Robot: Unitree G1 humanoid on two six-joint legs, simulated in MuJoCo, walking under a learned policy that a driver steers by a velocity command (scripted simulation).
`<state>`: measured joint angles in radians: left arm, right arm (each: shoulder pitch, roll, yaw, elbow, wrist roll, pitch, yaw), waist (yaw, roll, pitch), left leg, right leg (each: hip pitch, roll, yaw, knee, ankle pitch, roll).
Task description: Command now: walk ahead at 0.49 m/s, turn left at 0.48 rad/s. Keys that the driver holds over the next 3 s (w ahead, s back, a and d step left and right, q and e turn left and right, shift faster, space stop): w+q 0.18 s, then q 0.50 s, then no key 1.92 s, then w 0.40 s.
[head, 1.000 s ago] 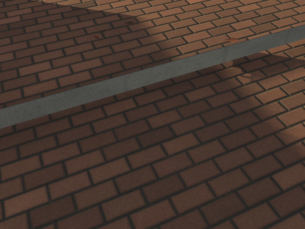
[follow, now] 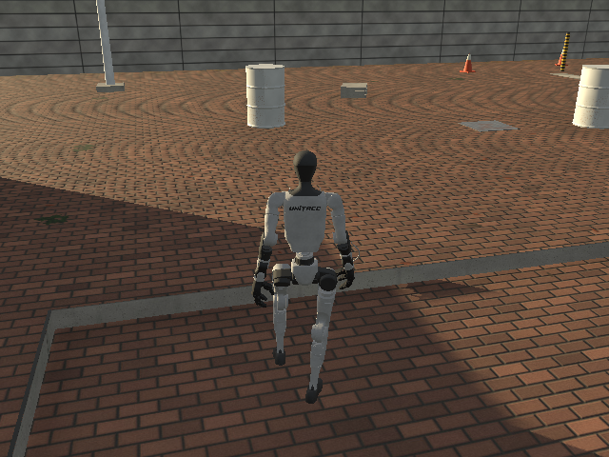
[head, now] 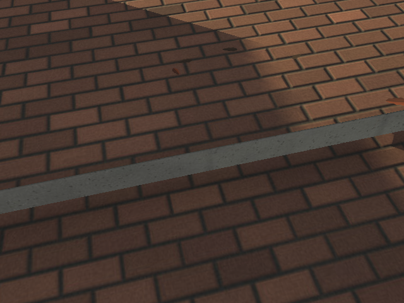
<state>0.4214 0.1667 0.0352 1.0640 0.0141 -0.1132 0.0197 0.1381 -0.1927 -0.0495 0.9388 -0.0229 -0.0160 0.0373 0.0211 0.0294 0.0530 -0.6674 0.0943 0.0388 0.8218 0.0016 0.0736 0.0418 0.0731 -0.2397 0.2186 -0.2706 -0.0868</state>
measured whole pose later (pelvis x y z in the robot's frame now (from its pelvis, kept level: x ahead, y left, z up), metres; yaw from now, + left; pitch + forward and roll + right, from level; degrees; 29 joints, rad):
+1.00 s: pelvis +0.34 +0.02 +0.00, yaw +30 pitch +0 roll +1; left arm 0.22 0.25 0.01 0.80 0.02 0.00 0.02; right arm 0.16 -0.29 -0.05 0.84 -0.01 0.07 0.01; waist 0.03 0.02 0.07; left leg -0.33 -0.06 -0.08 0.81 -0.46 -0.01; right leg -0.29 -0.01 -0.04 0.42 -0.12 -0.04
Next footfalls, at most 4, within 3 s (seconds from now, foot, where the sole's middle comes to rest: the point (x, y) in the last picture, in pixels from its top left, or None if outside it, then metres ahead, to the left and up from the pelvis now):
0.18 left None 0.25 0.08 -0.78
0.70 right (224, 302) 0.48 -0.02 -0.78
1.08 left None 0.31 0.13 -0.78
2.90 right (214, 281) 0.55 0.01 -0.78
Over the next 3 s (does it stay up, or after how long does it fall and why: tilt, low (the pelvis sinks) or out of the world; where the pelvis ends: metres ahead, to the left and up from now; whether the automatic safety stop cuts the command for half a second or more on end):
stays up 0.48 0.06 -0.01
